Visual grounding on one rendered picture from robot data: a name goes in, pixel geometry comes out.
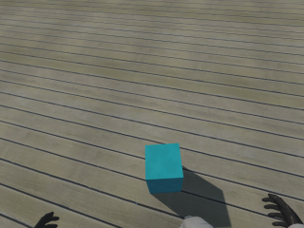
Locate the robot right hand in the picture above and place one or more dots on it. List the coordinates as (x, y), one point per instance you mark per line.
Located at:
(287, 213)

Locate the carton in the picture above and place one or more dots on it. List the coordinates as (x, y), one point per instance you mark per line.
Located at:
(163, 168)

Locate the robot left hand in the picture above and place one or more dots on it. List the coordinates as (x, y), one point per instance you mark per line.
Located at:
(46, 219)

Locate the robot right thigh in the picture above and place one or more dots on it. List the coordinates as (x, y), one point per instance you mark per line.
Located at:
(195, 222)

